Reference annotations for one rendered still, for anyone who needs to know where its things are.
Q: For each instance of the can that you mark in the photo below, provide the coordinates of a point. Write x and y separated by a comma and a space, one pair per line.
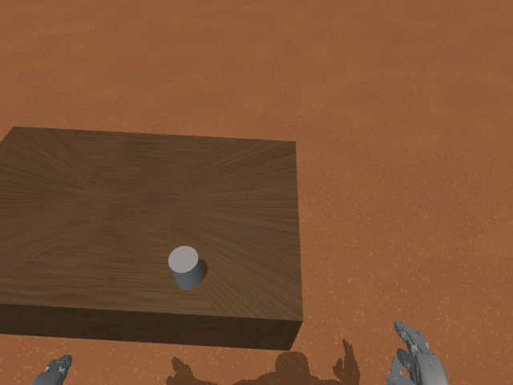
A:
185, 266

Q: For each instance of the left robot hand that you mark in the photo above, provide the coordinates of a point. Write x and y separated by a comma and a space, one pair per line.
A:
55, 373

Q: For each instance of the right robot hand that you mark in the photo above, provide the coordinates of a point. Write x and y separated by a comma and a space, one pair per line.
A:
425, 368

